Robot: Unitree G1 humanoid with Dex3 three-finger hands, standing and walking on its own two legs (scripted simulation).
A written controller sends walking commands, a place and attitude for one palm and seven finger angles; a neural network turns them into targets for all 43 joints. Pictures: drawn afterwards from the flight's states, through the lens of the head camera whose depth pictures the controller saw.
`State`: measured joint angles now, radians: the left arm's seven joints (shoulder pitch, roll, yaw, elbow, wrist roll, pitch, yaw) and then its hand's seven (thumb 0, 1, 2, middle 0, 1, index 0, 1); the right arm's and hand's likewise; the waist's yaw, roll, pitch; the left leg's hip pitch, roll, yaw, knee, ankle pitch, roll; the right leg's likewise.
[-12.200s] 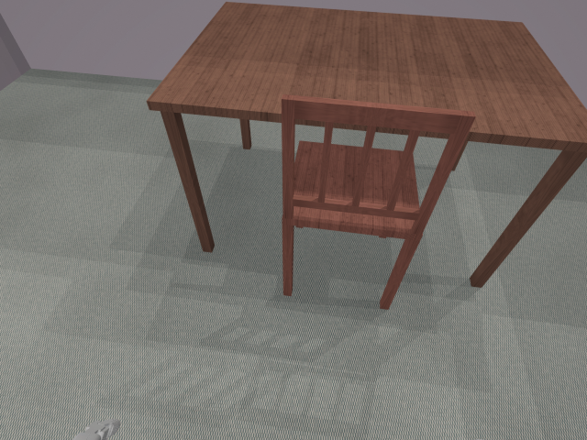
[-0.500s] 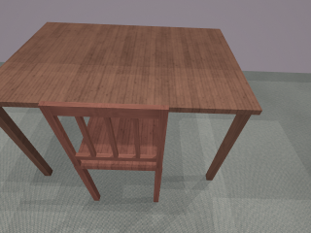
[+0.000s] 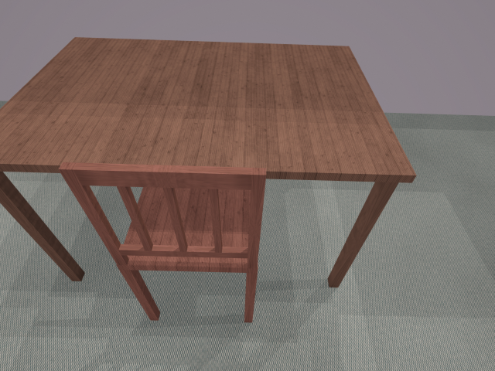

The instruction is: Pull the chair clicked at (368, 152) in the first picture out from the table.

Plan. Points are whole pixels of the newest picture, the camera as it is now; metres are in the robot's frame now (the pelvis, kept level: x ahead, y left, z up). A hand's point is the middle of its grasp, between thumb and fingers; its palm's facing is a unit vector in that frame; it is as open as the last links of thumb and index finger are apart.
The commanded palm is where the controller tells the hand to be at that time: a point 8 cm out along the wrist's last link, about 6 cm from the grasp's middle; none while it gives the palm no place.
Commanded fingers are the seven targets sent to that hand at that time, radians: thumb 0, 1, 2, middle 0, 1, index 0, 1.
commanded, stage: raise the hand toward the chair's back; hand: left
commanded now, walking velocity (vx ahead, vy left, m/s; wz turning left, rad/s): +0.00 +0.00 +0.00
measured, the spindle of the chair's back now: (176, 220) +0.46 +0.20 -0.11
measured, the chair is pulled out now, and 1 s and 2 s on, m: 0.00 0.00 0.00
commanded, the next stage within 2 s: none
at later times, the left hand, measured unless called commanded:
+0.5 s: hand (171, 366) +0.15 +0.13 -0.08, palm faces -0.01 -1.00 +0.06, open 9.1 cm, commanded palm +0.11 +0.21 -0.07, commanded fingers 0.00 0.39 0.68 -0.15 -0.22 -0.15 -0.22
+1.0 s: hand (146, 348) +0.17 +0.17 -0.05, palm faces +0.13 -0.99 -0.04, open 13.6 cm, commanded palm +0.14 +0.22 -0.06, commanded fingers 0.00 -0.20 0.43 -0.09 -0.13 -0.09 -0.13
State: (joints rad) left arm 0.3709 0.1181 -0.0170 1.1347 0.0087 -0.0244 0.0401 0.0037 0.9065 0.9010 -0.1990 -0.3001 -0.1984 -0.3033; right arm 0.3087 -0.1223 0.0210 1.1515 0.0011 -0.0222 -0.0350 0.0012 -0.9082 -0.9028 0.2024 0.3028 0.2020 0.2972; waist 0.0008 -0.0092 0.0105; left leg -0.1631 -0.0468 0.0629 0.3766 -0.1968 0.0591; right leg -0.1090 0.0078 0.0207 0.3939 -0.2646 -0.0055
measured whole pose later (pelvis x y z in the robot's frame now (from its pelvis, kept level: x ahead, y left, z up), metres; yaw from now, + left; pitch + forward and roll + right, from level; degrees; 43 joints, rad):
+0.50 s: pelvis -0.04 -0.02 -0.09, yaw +2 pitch +12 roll +0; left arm 0.40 0.15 0.07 0.17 -0.19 -0.48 -0.25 0.01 0.62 0.77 -0.17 -0.25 -0.17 -0.26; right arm 0.13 -0.28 -0.05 0.50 0.00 -0.22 0.03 0.01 -0.91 -0.90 0.20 0.30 0.20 0.30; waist -0.01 -0.07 -0.16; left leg -0.86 -0.01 0.04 1.10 -0.45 0.04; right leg -0.79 0.03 -0.03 1.12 -0.54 -0.04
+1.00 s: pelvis -0.04 -0.03 -0.10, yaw +2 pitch +15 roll -2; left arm 0.44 0.22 0.17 -0.06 -0.26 -0.30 -0.15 0.01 0.03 0.53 -0.12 -0.16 -0.12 -0.17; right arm 0.29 -0.21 0.01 0.58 0.02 -0.17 -0.06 0.01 -0.90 -0.90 0.21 0.30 0.21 0.30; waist -0.02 0.04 -0.15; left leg -0.95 0.01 -0.01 1.16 -0.47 0.02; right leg -0.85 0.06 -0.08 1.13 -0.54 -0.06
